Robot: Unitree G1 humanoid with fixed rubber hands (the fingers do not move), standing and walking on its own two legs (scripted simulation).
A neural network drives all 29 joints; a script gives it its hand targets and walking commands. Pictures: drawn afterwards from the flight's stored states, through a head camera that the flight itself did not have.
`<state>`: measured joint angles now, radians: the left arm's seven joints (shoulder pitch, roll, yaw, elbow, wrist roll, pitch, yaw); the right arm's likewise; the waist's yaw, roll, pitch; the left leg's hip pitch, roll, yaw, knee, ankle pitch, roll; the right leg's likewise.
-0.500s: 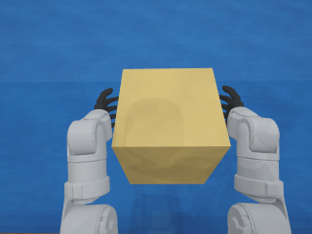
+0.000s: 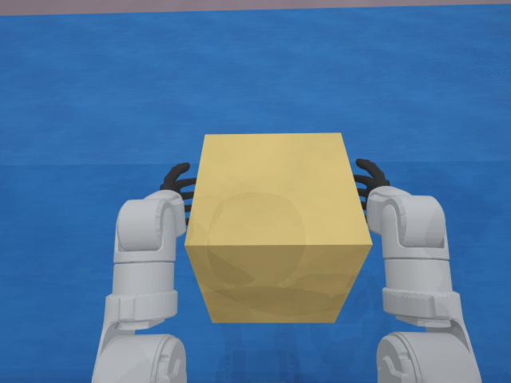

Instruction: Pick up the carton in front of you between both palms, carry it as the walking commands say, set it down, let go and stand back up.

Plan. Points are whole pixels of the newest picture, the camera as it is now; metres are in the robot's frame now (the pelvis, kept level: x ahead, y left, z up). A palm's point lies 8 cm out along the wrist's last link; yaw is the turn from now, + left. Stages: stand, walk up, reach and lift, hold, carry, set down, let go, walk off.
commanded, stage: carry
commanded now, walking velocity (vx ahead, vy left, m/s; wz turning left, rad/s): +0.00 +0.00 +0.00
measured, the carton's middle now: (272, 233) +0.36 +0.00 +0.04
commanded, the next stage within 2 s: none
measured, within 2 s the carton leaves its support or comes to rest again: neither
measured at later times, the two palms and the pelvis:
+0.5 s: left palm (176, 228) +0.31 +0.13 +0.14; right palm (405, 223) +0.31 -0.17 +0.14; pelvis -0.04 -0.02 +0.00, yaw +0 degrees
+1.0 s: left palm (177, 234) +0.30 +0.13 +0.13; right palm (408, 229) +0.30 -0.17 +0.13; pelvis -0.05 -0.02 +0.00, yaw +0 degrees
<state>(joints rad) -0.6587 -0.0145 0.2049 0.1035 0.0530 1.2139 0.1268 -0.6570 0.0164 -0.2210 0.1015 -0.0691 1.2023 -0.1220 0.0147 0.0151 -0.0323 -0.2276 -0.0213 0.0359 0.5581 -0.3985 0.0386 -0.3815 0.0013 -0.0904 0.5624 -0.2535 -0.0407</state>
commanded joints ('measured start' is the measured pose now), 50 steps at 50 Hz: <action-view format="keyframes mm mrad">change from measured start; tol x2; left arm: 1 -717 -1090 -648 -105 -427 -27 -239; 6 -730 -1080 -638 -104 -421 -24 -241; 25 -744 -1085 -555 13 -400 -20 -244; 50 -756 -1092 -562 -17 -414 -15 -242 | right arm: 1 -716 1077 655 -100 428 -11 227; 22 -731 1094 581 39 422 -13 236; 50 -741 1101 580 14 423 -8 223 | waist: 1 -10 -28 -513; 6 -10 -8 -457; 21 -6 -25 -385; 50 -3 -24 -430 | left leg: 1 123 125 -74 1 555 3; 4 116 138 -91 -17 571 19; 12 56 113 -93 -69 308 13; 21 13 106 -95 -109 184 7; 31 5 103 -94 -106 169 3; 50 13 107 -97 -83 223 2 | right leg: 1 284 -138 116 34 571 -88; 3 248 -118 105 17 444 -70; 5 241 -115 107 4 386 -66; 20 239 -134 145 -103 252 -61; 29 239 -137 152 -123 238 -61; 50 252 -137 145 -102 307 -66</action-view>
